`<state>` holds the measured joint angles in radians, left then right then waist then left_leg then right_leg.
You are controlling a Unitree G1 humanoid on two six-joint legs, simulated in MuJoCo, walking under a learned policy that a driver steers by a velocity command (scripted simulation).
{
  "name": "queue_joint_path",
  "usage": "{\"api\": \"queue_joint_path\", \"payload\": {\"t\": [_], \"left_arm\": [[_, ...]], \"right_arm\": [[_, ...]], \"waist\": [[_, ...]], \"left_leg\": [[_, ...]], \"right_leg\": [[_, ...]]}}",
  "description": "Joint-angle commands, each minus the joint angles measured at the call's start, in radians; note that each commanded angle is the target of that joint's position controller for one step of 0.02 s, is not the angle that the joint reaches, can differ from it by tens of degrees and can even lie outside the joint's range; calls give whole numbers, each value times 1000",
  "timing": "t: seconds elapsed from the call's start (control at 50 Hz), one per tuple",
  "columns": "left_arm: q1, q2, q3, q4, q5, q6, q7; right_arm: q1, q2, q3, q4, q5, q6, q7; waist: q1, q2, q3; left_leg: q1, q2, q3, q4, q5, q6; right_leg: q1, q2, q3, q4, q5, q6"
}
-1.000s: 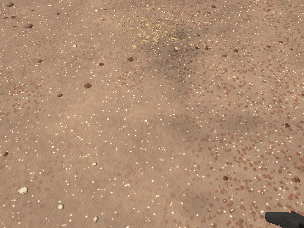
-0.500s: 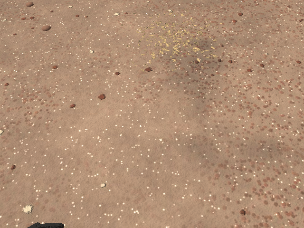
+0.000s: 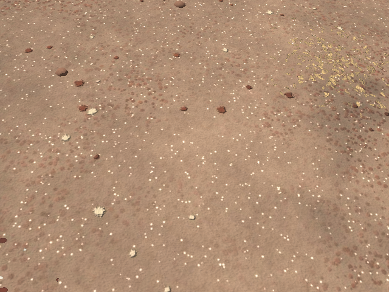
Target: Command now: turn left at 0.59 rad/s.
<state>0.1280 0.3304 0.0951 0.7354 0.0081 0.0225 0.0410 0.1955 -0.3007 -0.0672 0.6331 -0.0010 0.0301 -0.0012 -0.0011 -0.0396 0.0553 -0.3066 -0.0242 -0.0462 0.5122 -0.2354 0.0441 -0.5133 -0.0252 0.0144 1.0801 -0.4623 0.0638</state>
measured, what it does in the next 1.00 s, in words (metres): walks ahead, turning left: right foot, then left foot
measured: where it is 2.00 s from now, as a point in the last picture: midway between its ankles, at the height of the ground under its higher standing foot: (39, 211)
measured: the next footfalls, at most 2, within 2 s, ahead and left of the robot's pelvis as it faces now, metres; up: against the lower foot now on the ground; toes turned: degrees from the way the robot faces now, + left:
right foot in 0.34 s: +0.12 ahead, -0.13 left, +0.00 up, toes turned +16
left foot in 0.80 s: +0.33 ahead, +0.25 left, +0.00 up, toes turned +31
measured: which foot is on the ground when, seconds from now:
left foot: down 0.00-0.34, up 0.36-0.78, down 0.80-1.00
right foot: up 0.00-0.32, down 0.34-0.82, up 0.84-1.00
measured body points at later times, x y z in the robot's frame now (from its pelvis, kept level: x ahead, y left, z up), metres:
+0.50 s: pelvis +0.10 -0.02 +0.00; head +0.11 -0.03 +0.45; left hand +0.10 +0.29 -0.09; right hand +0.31 -0.25 -0.10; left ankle +0.07 +0.13 -0.66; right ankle +0.09 -0.14 -0.74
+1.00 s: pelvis +0.30 +0.15 +0.00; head +0.33 +0.19 +0.45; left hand +0.26 +0.47 -0.10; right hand +0.56 +0.00 -0.09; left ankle +0.29 +0.23 -0.74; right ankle +0.41 +0.00 -0.65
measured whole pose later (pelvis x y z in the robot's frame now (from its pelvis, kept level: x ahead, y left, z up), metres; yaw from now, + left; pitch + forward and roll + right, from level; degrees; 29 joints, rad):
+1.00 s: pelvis +0.30 +0.15 +0.00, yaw +35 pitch +1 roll +0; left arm 0.18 0.33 0.04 0.71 0.01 -0.10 0.00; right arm 0.27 -0.29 -0.06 0.64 0.01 -0.05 0.03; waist -0.01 -0.03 0.07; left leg -0.28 -0.11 -0.04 0.42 -0.16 0.10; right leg -0.56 -0.11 0.06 1.12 -0.29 0.02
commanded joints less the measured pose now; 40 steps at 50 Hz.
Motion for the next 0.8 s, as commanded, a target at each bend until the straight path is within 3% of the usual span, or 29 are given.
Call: {"api": "queue_joint_path", "payload": {"t": [0.02,0.06,0.1,0.24,0.3,0.32,0.34,0.36,0.38,0.4,0.42,0.46,0.5,0.56,0.66,0.7,0.74,0.76,0.78,0.8], "left_arm": [[-5,87,26,-69,-1,-15,6],[-6,74,21,-69,-9,-23,-5],[-57,71,17,-85,-15,-36,-17],[-84,65,12,-94,-29,-102,-54],[-1,61,17,-69,-39,-123,-57],[49,70,23,-53,-37,-127,-53],[149,106,34,-33,-27,-128,-45],[231,170,39,-22,0,-124,-37],[224,211,52,-10,17,-125,-48],[163,147,34,-27,-1,-126,-44],[131,101,20,-35,-13,-122,-37],[119,79,7,-36,-9,-116,-27],[141,76,3,-28,3,-123,-24],[166,85,2,-9,5,-122,-26],[203,130,8,25,-14,-110,-27],[219,149,14,41,-27,-103,-30],[216,175,21,47,-35,-94,-30],[216,194,26,48,-38,-88,-27],[209,201,27,46,-41,-81,-23],[219,180,17,38,-39,-83,-19]], "right_arm": [[-38,-159,-40,-74,5,-16,-19],[-2,-152,-40,-65,13,-17,-27],[27,-163,-42,-58,17,-22,-31],[46,-193,-50,-49,20,-32,-22],[13,-171,-40,-57,25,-26,-19],[6,-145,-33,-62,24,-26,-20],[-4,-90,-16,-70,21,-30,-20],[15,-16,4,-89,26,-36,-18],[-16,-91,-12,-132,36,-50,-18],[-9,-145,-27,-113,33,-52,-16],[12,-153,-35,-86,26,-51,-11],[6,-127,-34,-78,21,-55,0],[-15,-86,-24,-85,23,-63,9],[-54,-62,-15,-104,26,-63,16],[-178,-20,8,-141,24,-71,49],[-203,-25,7,-153,29,-72,62],[-182,-56,-7,-159,26,-69,68],[-127,-86,-23,-150,22,-64,66],[9,-130,-48,-117,24,-59,61],[181,-185,-81,-73,30,-48,44]], "waist": [[11,182,-145],[-2,175,-163],[-29,204,-120],[-41,202,-70],[22,178,-63],[51,153,-72],[92,88,-113],[90,-105,-151],[69,-187,-49],[51,-146,24],[41,-124,44],[40,-96,41],[51,-78,25],[64,-60,25],[102,-45,65],[96,-42,76],[57,-61,36],[17,-82,-18],[-67,-76,-101],[-154,-40,-190]], "left_leg": [[173,221,-267,-170,399,176],[204,195,-291,-211,91,174],[204,198,-367,-265,-192,181],[101,177,-469,-259,-295,194],[-7,128,-488,-213,-333,160],[-77,91,-462,-158,-348,129],[-214,36,-390,8,-400,76],[-383,-86,-182,315,-387,12],[-541,-29,-146,463,-356,1],[-588,27,-139,544,-277,-15],[-592,38,-122,580,-209,-30],[-583,70,-104,612,-88,-48],[-555,81,-72,633,14,-62],[-545,94,-46,551,108,-84],[-423,101,50,256,221,-63],[-384,91,77,180,186,-31],[-282,42,123,134,109,16],[-185,0,152,128,61,42],[3,-43,168,87,76,78],[283,-57,131,53,117,117]], "right_leg": [[-94,10,52,76,85,13],[-101,13,48,-45,145,12],[-111,19,54,-183,163,10],[79,58,57,-479,116,-27],[286,61,40,-648,232,-58],[402,40,41,-698,264,-72],[578,-76,142,-718,207,-108],[691,-272,425,-818,-67,-191],[591,-396,663,-893,-272,-284],[555,-368,599,-905,-297,-283],[547,-311,495,-904,-213,-248],[528,-259,330,-914,5,-210],[497,-225,197,-928,186,-207],[488,-212,74,-936,345,-220],[480,-217,-71,-943,450,-205],[522,-240,-100,-929,520,-196],[571,-252,-145,-835,852,-178],[589,-251,-170,-728,1070,-167],[559,-236,-199,-546,1195,-148],[407,-204,-216,-310,1120,-115]]}}
Velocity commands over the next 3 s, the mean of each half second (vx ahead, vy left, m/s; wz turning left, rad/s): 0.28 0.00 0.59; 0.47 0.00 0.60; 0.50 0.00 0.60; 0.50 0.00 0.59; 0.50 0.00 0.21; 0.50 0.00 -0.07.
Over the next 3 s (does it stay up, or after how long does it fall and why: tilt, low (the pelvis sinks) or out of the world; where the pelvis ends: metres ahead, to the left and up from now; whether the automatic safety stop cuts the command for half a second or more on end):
stays up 0.83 1.09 0.00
